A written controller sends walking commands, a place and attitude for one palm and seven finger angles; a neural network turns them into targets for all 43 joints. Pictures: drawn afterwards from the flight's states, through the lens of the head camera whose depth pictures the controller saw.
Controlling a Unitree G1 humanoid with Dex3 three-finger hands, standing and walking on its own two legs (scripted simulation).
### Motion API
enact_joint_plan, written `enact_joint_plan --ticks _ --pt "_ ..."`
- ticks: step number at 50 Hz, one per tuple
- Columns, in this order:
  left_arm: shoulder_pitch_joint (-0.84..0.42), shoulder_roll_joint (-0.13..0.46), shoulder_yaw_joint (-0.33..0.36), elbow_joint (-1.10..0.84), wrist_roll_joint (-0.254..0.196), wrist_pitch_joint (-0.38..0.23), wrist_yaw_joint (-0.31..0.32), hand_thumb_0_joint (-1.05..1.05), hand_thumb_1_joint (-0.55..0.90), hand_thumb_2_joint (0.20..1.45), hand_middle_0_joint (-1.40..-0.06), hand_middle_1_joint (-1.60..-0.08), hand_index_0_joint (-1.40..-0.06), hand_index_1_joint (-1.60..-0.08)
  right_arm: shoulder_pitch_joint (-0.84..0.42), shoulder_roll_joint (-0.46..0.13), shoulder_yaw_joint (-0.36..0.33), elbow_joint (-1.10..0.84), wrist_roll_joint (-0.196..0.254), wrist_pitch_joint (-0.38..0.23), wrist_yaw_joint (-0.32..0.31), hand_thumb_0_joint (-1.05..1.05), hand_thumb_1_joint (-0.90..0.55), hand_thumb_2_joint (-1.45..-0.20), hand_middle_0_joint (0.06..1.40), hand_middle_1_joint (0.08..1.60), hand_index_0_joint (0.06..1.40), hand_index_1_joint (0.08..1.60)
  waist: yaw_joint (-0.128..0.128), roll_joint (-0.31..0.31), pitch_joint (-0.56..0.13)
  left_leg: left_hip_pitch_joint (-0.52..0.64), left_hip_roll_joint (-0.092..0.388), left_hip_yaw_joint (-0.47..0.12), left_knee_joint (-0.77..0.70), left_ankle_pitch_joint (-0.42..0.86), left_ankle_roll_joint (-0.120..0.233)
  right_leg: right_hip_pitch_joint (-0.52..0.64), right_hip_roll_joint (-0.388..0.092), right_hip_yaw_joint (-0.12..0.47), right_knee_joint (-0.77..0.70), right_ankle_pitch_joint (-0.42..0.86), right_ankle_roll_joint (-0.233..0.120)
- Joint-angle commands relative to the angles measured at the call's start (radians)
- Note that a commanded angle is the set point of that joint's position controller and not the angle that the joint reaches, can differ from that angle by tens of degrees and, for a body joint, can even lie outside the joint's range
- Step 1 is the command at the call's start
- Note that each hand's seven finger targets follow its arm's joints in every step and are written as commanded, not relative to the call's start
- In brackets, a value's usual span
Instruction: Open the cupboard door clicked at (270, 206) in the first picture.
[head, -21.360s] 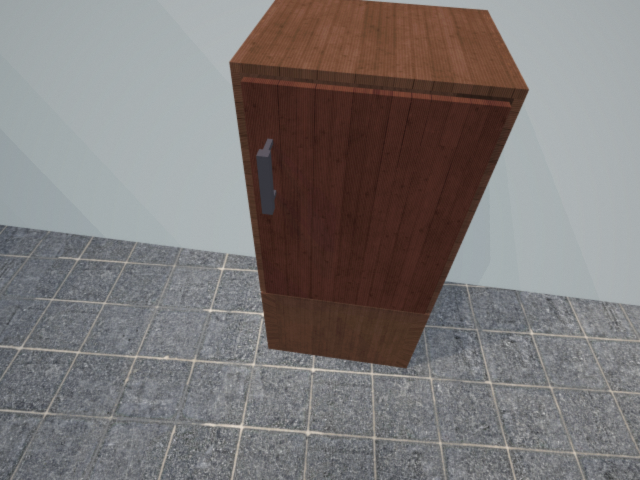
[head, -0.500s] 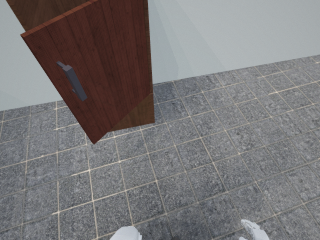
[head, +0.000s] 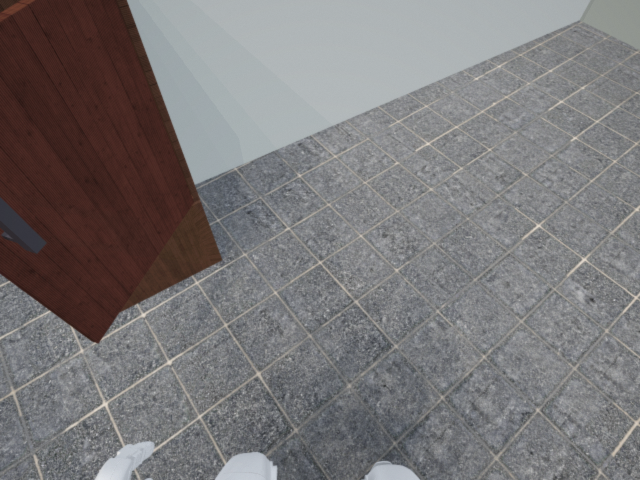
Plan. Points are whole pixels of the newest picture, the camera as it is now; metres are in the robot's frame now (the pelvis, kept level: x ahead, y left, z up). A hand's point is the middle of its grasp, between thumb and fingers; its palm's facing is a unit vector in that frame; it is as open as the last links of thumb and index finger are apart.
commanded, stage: walk to a spot facing it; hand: left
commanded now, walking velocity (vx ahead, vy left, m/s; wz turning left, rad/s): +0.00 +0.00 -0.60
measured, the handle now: out of the picture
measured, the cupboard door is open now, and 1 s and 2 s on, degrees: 38 38 38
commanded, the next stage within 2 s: turn to face it in 1.88 s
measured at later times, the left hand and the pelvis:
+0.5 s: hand (222, 447) +0.17 +0.15 -0.15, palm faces -0.32 -0.91 -0.26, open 7.4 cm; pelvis +0.00 -0.02 +0.01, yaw -19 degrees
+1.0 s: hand (339, 344) +0.32 -0.01 -0.14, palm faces -0.64 -0.74 -0.21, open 7.4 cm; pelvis +0.08 -0.08 +0.00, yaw -36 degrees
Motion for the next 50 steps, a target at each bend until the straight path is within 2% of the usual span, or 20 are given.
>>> enact_joint_plan --ticks 1,3,4,5,10,13,15,17,18,21,29,30,31,33,38,45,47,48,49,50 --pt "-0.031 0.195 0.048 -0.071 -0.003 -0.009 0.012 0.0 0.9 0.9 -0.2 -0.3 -0.2 -0.3 0.112 -0.038 -0.01 -0.053 0.001 -0.036 -0.008 0.0 -0.9 -0.9 0.2 0.3 0.2 0.3 -0.032 -0.13 -0.195 0.131 -0.036 0.032 -0.301 0.173 -0.006 0.048 -0.204 0.276 -0.187 0.304 -0.169" --pt "-0.054 0.131 0.03 -0.092 -0.018 0.007 0.0 0.0 0.9 0.9 -0.2 -0.3 -0.2 -0.3 0.19 -0.114 -0.021 -0.032 -0.012 -0.048 -0.015 0.0 -0.9 -0.9 0.2 0.3 0.2 0.3 -0.062 0.061 -0.163 0.301 0.079 -0.137 -0.624 0.181 0.048 -0.171 -0.051 0.164 -0.041 -0.011 -0.057" --pt "-0.042 0.071 0.017 -0.115 -0.026 0.012 -0.012 0.0 0.9 0.9 -0.2 -0.3 -0.2 -0.3 0.188 -0.223 -0.041 -0.051 -0.033 -0.058 -0.02 0.0 -0.9 -0.9 0.2 0.3 0.2 0.3 -0.054 0.352 -0.139 0.281 0.359 -0.459 -0.791 0.114 0.159 -0.277 0.063 -0.011 0.235 -0.271 0.009" --pt "-0.069 0.114 0.027 -0.136 -0.021 0.004 -0.024 0.0 0.9 0.9 -0.2 -0.3 -0.2 -0.3 0.159 -0.252 -0.043 -0.073 -0.031 -0.062 -0.032 0.0 -0.9 -0.9 0.2 0.3 0.2 0.3 -0.042 0.223 -0.14 0.148 0.437 -0.49 -0.803 0.136 0.248 -0.206 -0.011 -0.002 0.395 -0.285 0.016" --pt "-0.064 0.033 0.009 -0.092 -0.014 0.002 -0.041 0.0 0.9 0.9 -0.2 -0.3 -0.2 -0.3 0.114 -0.158 -0.024 -0.057 -0.038 -0.066 -0.024 0.0 -0.9 -0.9 0.2 0.3 0.2 0.3 -0.011 0.243 -0.172 0.28 0.234 -0.041 -0.581 0.821 0.158 -0.128 -0.029 -0.126 0.312 -0.22 0.028" --pt "-0.063 0.032 0.004 -0.089 -0.019 -0.008 -0.038 0.0 0.9 0.9 -0.2 -0.3 -0.2 -0.3 0.166 -0.173 -0.034 -0.038 -0.032 -0.059 -0.017 0.0 -0.9 -0.9 0.2 0.3 0.2 0.3 -0.033 0.24 -0.203 0.322 0.251 0.007 -0.52 0.879 0.138 -0.012 0.001 -0.173 0.098 -0.174 0.003" --pt "0.016 0.056 0.014 -0.067 -0.019 -0.014 -0.032 0.0 0.9 0.9 -0.2 -0.3 -0.2 -0.3 0.141 -0.177 -0.039 -0.044 -0.022 -0.051 -0.012 0.0 -0.9 -0.9 0.2 0.3 0.2 0.3 0.008 0.196 -0.198 0.234 0.231 0.055 -0.434 0.747 0.081 0.163 0.005 -0.176 -0.135 0.033 -0.016" --pt "0.13 0.229 0.052 -0.026 -0.002 -0.029 -0.002 0.0 0.9 0.9 -0.2 -0.3 -0.2 -0.3 0.075 -0.056 -0.02 -0.11 -0.003 -0.045 -0.002 0.0 -0.9 -0.9 0.2 0.3 0.2 0.3 0.061 -0.273 -0.191 -0.163 0.028 0.186 -0.113 0.047 -0.031 0.431 -0.354 0.3 -0.287 0.567 -0.168" --pt "0.174 0.265 0.056 -0.02 -0.016 -0.025 0.004 0.0 0.9 0.9 -0.2 -0.3 -0.2 -0.3 0.046 -0.069 -0.012 -0.12 0.002 -0.034 -0.01 0.0 -0.9 -0.9 0.2 0.3 0.2 0.3 0.106 -0.264 -0.192 -0.171 0.023 0.057 0.041 -0.11 -0.019 0.341 -0.422 0.349 -0.303 0.567 -0.259" --pt "0.06 0.166 0.049 -0.038 -0.012 -0.023 0.023 0.0 0.9 0.9 -0.2 -0.3 -0.2 -0.3 0.012 -0.07 -0.021 -0.09 -0.002 -0.026 -0.017 0.0 -0.9 -0.9 0.2 0.3 0.2 0.3 0.039 -0.259 -0.176 -0.204 0.034 -0.029 0.131 0.038 -0.027 0.307 -0.273 0.253 -0.248 0.568 -0.23" --pt "-0.022 0.16 0.047 -0.049 -0.004 -0.027 -0.007 0.0 0.9 0.9 -0.2 -0.3 -0.2 -0.3 0.122 -0.037 -0.022 -0.058 -0.013 -0.052 0.011 0.0 -0.9 -0.9 0.2 0.3 0.2 0.3 -0.043 -0.15 -0.107 0.285 -0.059 0.065 -0.446 0.2 -0.001 -0.123 -0.141 0.288 -0.312 -0.373 -0.149" --pt "-0.033 0.112 0.037 -0.067 -0.008 -0.028 -0.015 0.0 0.9 0.9 -0.2 -0.3 -0.2 -0.3 0.193 -0.084 -0.031 -0.037 -0.017 -0.063 -0.001 0.0 -0.9 -0.9 0.2 0.3 0.2 0.3 -0.075 -0.021 -0.115 0.433 0.02 -0.03 -0.583 0.095 0.032 -0.269 -0.067 0.234 -0.19 -0.399 -0.099" --pt "-0.047 0.039 0.02 -0.101 -0.018 -0.027 -0.027 0.0 0.9 0.9 -0.2 -0.3 -0.2 -0.3 0.272 -0.193 -0.052 -0.024 -0.04 -0.073 -0.011 0.0 -0.9 -0.9 0.2 0.3 0.2 0.3 -0.115 0.309 -0.116 0.512 0.302 -0.403 -0.764 -0.197 0.132 -0.448 0.083 0.039 0.139 -0.385 -0.031" --pt "-0.158 0.065 0.036 -0.146 -0.002 -0.052 -0.049 0.0 0.9 0.9 -0.2 -0.3 -0.2 -0.3 0.294 -0.224 -0.055 -0.032 -0.041 -0.095 -0.014 0.0 -0.9 -0.9 0.2 0.3 0.2 0.3 -0.116 0.138 -0.109 0.392 0.471 -0.579 -0.853 -0.151 0.262 -0.442 -0.044 -0.008 0.453 -0.26 -0.013" --pt "-0.099 0.003 0.022 -0.077 0.001 -0.031 -0.079 0.0 0.9 0.9 -0.2 -0.3 -0.2 -0.3 0.182 -0.106 -0.016 -0.023 -0.034 -0.111 -0.01 0.0 -0.9 -0.9 0.2 0.3 0.2 0.3 -0.025 0.192 -0.069 0.306 0.254 -0.054 -0.794 0.235 0.138 -0.333 -0.1 -0.103 0.395 -0.01 0.016" --pt "-0.174 0.001 0.008 -0.077 -0.002 -0.034 -0.077 0.0 0.9 0.9 -0.2 -0.3 -0.2 -0.3 0.261 -0.122 -0.021 0.026 -0.04 -0.103 0.003 0.0 -0.9 -0.9 0.2 0.3 0.2 0.3 -0.048 0.177 -0.07 0.283 0.286 0.107 -0.732 0.385 0.127 -0.096 -0.058 -0.211 0.068 -0.033 -0.012" --pt "-0.057 0.033 0.018 -0.04 0.0 -0.043 -0.07 0.0 0.9 0.9 -0.2 -0.3 -0.2 -0.3 0.229 -0.124 -0.019 0.023 -0.037 -0.099 0.007 0.0 -0.9 -0.9 0.2 0.3 0.2 0.3 0.022 0.143 -0.115 0.216 0.25 0.17 -0.537 0.465 0.09 0.143 -0.016 -0.233 -0.073 -0.004 -0.044" --pt "0.116 0.086 0.035 0.021 0.004 -0.057 -0.061 0.0 0.9 0.9 -0.2 -0.3 -0.2 -0.3 0.201 -0.105 -0.014 0.013 -0.026 -0.101 0.013 0.0 -0.9 -0.9 0.2 0.3 0.2 0.3 0.103 0.033 -0.197 0.077 0.189 0.238 -0.293 0.561 0.053 0.429 -0.021 -0.181 -0.119 -0.015 -0.091" --pt "0.31 0.222 0.072 0.071 0.006 -0.071 -0.041 0.0 0.9 0.9 -0.2 -0.3 -0.2 -0.3 0.148 -0.037 0.003 -0.039 -0.001 -0.105 0.023 0.0 -0.9 -0.9 0.2 0.3 0.2 0.3 0.185 -0.286 -0.309 -0.254 0.056 0.289 0.069 0.213 0.002 0.707 -0.314 0.265 -0.244 -0.108 -0.212" --pt "0.357 0.274 0.082 0.093 -0.024 -0.068 -0.027 0.0 0.9 0.9 -0.2 -0.3 -0.2 -0.3 0.048 -0.046 0.0 -0.084 0.0 -0.105 0.017 0.0 -0.9 -0.9 0.2 0.3 0.2 0.3 0.2 -0.292 -0.273 -0.398 0.028 0.102 0.275 -0.092 0.001 0.641 -0.457 0.512 -0.383 -0.032 -0.292"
